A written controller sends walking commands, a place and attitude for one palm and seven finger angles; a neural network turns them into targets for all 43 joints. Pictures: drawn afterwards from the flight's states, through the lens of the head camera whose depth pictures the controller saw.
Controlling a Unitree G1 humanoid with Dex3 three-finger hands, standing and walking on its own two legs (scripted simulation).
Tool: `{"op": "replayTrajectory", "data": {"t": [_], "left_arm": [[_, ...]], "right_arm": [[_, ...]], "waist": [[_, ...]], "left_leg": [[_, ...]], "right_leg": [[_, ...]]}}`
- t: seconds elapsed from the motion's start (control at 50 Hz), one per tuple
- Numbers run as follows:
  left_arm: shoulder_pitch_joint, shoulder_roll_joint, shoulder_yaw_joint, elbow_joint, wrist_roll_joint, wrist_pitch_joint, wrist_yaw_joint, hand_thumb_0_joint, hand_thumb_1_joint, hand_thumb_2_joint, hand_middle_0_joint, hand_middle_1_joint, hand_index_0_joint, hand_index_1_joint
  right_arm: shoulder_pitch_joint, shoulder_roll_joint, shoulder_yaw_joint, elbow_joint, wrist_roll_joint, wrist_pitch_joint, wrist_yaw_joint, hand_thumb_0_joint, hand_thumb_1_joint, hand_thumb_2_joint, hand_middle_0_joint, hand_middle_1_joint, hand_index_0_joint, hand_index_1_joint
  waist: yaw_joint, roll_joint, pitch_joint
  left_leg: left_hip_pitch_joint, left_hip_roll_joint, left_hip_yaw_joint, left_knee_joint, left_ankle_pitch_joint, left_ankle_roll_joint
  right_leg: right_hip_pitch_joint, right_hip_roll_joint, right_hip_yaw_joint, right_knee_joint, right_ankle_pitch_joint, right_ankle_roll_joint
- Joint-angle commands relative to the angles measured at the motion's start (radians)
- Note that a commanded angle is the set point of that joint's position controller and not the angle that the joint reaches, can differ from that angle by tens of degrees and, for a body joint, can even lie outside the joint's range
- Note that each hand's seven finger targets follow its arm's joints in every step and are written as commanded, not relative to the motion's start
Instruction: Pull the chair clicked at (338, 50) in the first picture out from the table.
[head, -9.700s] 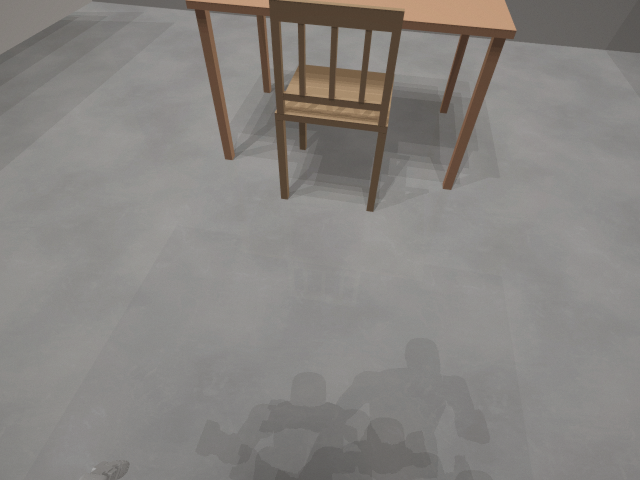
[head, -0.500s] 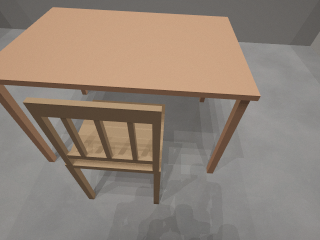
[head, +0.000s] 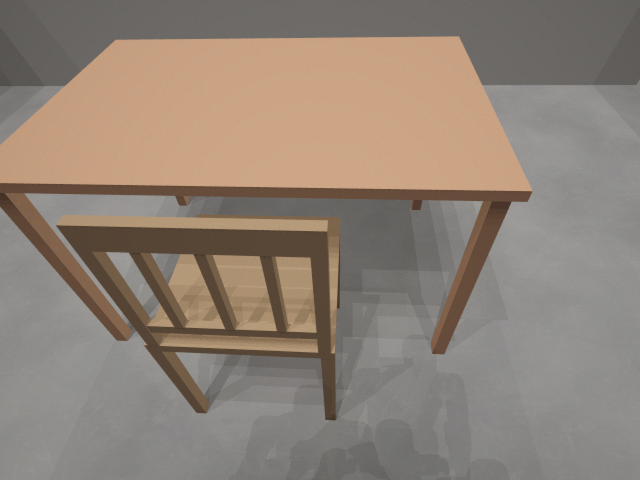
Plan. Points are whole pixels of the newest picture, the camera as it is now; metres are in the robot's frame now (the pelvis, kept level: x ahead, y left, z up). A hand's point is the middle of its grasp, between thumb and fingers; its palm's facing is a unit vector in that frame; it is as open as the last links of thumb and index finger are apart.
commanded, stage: look again from close up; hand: left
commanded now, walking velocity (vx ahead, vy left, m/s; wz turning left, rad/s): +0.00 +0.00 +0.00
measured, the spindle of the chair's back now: (218, 292) +0.45 +0.23 -0.12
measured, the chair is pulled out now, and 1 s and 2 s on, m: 0.00 0.00 0.00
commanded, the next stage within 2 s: raise the hand toward the chair's back in 1.12 s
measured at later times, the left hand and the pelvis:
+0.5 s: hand out of the picture +0.03 +0.16 -0.17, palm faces -0.01 -0.97 -0.23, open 7.3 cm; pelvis +0.00 -0.02 +0.00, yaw +0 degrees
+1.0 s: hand out of the picture -0.01 +0.14 -0.17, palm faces +0.01 -0.98 -0.19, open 7.4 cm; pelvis -0.01 -0.03 +0.00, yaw +0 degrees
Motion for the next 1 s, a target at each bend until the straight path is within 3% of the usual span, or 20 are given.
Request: {"op": "replayTrajectory", "data": {"t": [0.0,0.26,0.52,0.98], "left_arm": [[0.032,0.123,0.027,-0.042,-0.004,-0.012,0.009,0.000,0.900,0.900,-0.200,-0.300,-0.200,-0.300],[-0.006,0.147,0.034,-0.048,-0.004,-0.013,0.011,0.000,0.900,0.900,-0.200,-0.300,-0.200,-0.300],[0.004,0.143,0.030,-0.035,-0.002,-0.013,0.009,0.000,0.900,0.900,-0.200,-0.300,-0.200,-0.300],[0.064,0.105,0.024,-0.019,-0.002,-0.011,0.009,0.000,0.900,0.900,-0.200,-0.300,-0.200,-0.300]], "right_arm": [[0.056,-0.092,-0.020,-0.014,-0.002,-0.013,-0.002,0.000,-0.900,-0.900,0.200,0.300,0.200,0.300],[0.044,-0.096,-0.024,0.020,-0.001,-0.011,-0.005,0.000,-0.900,-0.900,0.200,0.300,0.200,0.300],[0.054,-0.077,-0.019,0.043,0.001,-0.003,-0.002,0.000,-0.900,-0.900,0.200,0.300,0.200,0.300],[0.106,-0.034,-0.010,0.070,0.006,-0.003,-0.004,0.000,-0.900,-0.900,0.200,0.300,0.200,0.300]], "waist": [[-0.004,-0.030,0.047],[-0.002,-0.043,0.001],[-0.006,-0.049,0.034],[-0.003,-0.042,0.067]], "left_leg": [[-0.057,0.121,-0.097,-0.115,0.242,0.004],[-0.002,0.125,-0.082,-0.110,0.295,-0.008],[-0.013,0.123,-0.069,-0.127,0.177,-0.015],[-0.041,0.128,-0.074,-0.144,0.133,-0.013]], "right_leg": [[0.029,-0.063,0.075,-0.061,0.222,-0.061],[0.066,-0.080,0.082,-0.069,0.326,-0.066],[0.042,-0.079,0.103,-0.126,0.243,-0.068],[0.015,-0.063,0.093,-0.153,0.139,-0.066]]}}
